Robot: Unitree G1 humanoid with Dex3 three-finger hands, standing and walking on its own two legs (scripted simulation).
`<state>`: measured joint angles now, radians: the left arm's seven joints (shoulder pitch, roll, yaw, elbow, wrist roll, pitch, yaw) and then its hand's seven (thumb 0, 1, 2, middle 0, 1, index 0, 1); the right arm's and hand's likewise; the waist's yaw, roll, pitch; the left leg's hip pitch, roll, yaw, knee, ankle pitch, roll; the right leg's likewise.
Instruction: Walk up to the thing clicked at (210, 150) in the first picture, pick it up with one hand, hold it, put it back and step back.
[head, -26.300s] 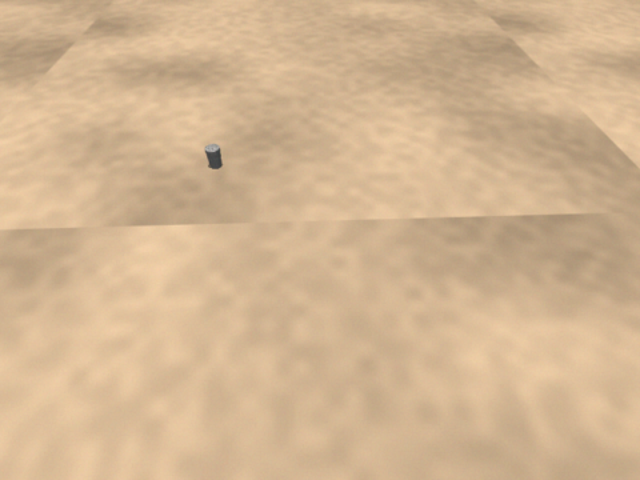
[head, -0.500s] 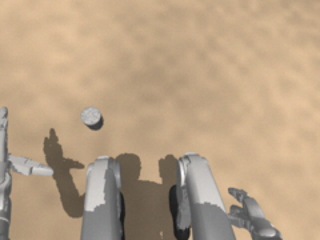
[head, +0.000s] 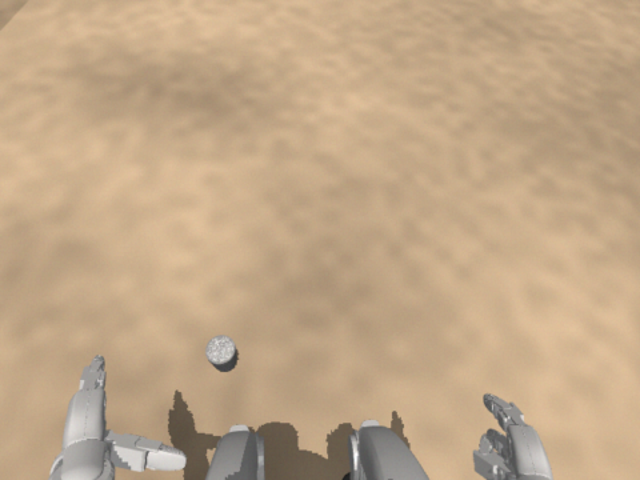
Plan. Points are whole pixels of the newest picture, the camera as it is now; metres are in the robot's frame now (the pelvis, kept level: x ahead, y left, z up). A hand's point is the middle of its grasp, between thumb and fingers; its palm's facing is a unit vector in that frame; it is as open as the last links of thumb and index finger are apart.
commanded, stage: home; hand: left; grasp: from the side
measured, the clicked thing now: (223, 355) +0.46 +0.20 -0.60
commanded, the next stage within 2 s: stand in 1.94 s
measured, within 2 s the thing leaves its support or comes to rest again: neither
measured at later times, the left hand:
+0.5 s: hand (120, 456) +0.18 +0.20 +0.01, palm faces +0.13 -0.95 -0.29, open 17.6 cm
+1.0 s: hand (133, 462) +0.18 +0.18 +0.01, palm faces +0.12 -0.95 -0.28, open 17.6 cm
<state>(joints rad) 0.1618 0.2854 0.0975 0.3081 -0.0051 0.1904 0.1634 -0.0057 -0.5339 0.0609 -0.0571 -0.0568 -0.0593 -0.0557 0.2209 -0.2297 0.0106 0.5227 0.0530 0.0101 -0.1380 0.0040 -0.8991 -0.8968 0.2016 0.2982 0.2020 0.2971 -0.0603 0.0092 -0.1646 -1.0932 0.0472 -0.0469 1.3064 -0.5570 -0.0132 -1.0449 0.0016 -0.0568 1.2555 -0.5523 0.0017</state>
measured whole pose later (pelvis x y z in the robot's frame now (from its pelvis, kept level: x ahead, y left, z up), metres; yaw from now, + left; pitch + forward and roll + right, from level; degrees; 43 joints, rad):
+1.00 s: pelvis +0.02 +0.00 +0.07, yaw +1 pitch +7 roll -2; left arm 0.47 0.20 -0.01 0.00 -0.01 0.27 0.13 -0.01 -0.58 0.04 -0.05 -0.05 -0.05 -0.05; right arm 0.29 -0.21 0.03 0.50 0.01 -0.12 -0.18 0.01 -0.90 -0.90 0.20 0.30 0.20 0.30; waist -0.03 0.04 -0.11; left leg -0.62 0.04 -0.03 0.95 -0.45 -0.01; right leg -0.57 0.00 -0.05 0.90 -0.44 0.01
